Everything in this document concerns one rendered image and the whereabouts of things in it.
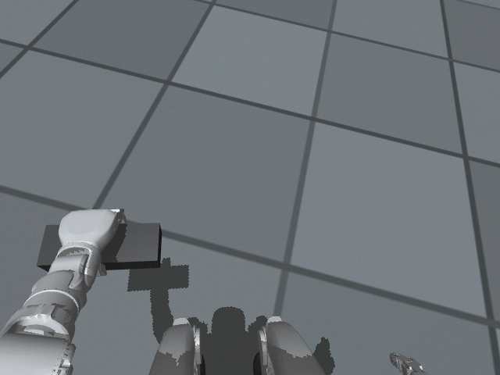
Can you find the left robot hand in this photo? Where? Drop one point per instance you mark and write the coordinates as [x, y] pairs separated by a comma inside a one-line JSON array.
[[96, 227]]

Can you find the carton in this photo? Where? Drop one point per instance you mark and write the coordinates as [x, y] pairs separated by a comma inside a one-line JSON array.
[[134, 246]]

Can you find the left robot arm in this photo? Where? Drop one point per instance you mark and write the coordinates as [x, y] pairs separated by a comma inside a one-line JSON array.
[[37, 338]]

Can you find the right robot hand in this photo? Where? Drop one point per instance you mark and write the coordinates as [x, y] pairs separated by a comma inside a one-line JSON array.
[[406, 366]]

